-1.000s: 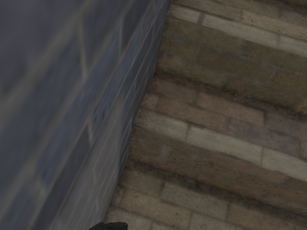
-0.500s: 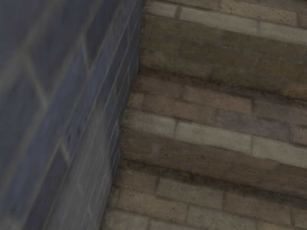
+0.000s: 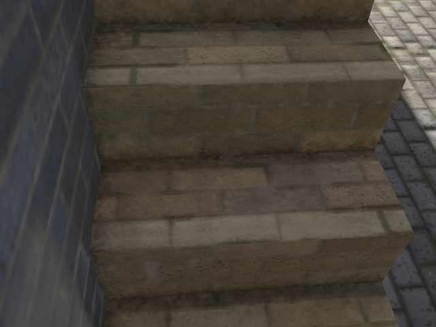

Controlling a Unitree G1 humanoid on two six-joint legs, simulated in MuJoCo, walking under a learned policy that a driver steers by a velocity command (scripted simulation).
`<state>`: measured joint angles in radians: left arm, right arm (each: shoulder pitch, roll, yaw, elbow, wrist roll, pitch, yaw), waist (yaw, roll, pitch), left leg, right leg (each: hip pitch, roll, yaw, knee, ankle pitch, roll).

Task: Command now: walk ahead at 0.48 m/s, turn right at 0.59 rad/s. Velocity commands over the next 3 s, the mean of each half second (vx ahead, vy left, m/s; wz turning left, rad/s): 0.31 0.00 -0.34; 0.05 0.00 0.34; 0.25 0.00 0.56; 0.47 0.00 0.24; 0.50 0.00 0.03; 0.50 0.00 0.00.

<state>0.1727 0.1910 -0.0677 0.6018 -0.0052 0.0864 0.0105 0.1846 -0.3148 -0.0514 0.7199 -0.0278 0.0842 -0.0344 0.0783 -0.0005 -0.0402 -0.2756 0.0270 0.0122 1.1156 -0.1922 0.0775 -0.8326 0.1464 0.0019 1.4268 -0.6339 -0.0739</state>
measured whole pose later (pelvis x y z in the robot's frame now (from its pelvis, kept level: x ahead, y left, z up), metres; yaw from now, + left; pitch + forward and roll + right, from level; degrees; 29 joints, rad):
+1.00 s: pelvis +0.03 -0.04 +0.13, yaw +2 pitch -2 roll -5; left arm 0.01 0.21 0.05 0.61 -0.02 -0.01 0.04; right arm 0.46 -0.29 -0.13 0.78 -0.02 0.06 -0.05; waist -0.10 -0.02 0.10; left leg -0.31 0.04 -0.11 0.81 -0.37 0.02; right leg -0.28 0.04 -0.15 0.73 -0.19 0.00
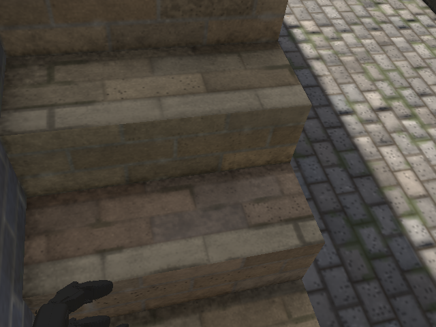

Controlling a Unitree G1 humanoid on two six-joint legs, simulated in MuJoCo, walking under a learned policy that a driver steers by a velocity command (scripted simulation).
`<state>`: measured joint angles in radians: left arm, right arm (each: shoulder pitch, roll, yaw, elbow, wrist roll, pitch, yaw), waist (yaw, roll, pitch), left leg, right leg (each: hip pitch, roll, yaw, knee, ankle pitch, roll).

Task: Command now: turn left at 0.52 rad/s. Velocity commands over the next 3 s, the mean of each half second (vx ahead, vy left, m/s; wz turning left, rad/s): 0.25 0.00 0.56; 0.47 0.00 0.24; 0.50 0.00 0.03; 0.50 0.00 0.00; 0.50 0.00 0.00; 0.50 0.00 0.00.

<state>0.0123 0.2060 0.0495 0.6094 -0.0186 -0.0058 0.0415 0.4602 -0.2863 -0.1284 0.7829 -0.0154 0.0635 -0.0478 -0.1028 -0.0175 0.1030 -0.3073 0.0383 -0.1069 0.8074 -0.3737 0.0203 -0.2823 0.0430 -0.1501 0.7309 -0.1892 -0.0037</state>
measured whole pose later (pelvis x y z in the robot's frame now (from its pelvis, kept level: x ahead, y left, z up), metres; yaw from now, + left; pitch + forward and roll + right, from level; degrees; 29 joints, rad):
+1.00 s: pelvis +0.09 -0.05 +0.02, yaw +17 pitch +3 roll -1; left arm 0.19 0.14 -0.09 0.67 -0.01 0.03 0.03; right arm 0.54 -0.18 -0.01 0.92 -0.02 -0.03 -0.07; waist -0.03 -0.06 -0.03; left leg -0.23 0.17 0.04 0.37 -0.20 -0.04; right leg -1.34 -0.07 0.14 2.21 -0.19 0.10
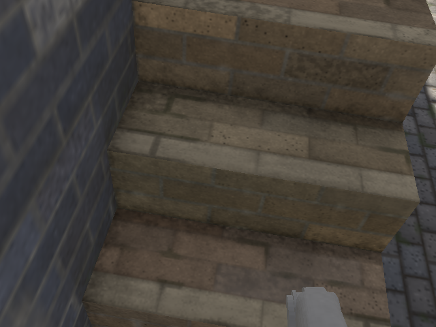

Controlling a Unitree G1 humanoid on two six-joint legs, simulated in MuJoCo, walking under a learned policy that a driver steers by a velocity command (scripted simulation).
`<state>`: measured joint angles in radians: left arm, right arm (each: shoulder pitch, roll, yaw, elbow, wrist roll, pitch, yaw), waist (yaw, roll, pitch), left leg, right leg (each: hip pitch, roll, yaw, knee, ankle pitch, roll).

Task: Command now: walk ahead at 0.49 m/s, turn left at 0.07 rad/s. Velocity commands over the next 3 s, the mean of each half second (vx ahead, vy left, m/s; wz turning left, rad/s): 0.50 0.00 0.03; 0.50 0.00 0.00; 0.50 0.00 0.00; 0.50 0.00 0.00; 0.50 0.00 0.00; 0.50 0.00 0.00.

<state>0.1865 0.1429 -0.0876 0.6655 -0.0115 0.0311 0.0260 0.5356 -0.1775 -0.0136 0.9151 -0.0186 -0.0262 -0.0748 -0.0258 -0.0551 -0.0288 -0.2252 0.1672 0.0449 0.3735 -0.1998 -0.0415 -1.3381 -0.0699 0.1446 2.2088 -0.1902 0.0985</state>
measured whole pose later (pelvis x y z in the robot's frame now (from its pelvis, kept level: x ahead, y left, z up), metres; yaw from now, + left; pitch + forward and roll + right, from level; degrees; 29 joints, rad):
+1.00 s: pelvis +0.18 -0.11 +0.17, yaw +2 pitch -1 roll +0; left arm 0.07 0.14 -0.08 0.59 -0.04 -0.09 -0.02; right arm 0.59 -0.18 0.01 0.82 -0.04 -0.01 -0.01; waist -0.10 -0.02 -0.10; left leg -0.37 0.00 0.13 0.75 -0.37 0.10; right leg -0.68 0.06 0.07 1.79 -0.29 0.01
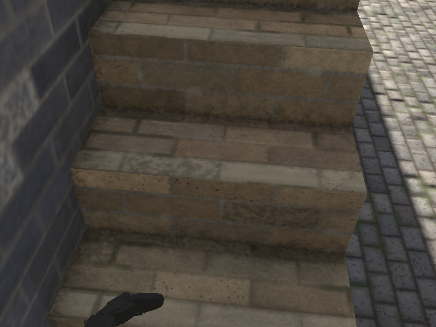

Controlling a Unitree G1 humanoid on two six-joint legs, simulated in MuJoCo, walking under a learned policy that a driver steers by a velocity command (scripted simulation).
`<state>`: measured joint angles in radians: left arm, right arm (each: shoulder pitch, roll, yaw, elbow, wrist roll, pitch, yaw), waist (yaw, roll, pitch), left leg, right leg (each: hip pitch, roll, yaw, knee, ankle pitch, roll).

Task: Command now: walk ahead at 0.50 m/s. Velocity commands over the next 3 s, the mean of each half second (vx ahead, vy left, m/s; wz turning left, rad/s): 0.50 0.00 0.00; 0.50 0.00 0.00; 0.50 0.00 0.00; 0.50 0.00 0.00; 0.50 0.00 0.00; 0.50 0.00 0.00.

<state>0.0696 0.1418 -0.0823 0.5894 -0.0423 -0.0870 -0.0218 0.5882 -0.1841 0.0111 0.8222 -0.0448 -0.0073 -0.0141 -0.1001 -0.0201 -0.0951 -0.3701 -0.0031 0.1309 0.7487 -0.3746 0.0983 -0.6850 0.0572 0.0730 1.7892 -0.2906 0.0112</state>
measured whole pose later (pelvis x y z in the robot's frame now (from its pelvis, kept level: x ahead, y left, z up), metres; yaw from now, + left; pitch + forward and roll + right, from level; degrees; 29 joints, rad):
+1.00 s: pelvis +0.40 -0.01 +0.33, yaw +1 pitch +1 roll +3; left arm 0.35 0.17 0.01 1.12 -0.01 -0.07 -0.04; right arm 0.11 -0.21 0.04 0.89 -0.03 -0.01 0.01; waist 0.04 0.06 -0.06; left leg -0.72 0.02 0.19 1.18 -0.48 0.11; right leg -0.44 0.01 0.13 1.51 0.02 -0.10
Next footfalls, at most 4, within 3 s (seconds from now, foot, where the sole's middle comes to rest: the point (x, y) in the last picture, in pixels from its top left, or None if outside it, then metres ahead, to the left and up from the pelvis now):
0.38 right None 0.25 -0.15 -0.54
0.88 left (169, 285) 0.53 0.08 -0.34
1.40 right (273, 153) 0.73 -0.17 -0.13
1.92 left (176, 21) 1.00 0.04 0.07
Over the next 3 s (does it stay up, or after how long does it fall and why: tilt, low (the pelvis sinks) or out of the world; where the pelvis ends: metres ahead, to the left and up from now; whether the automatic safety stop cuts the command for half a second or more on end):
stays up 1.24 -0.22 1.07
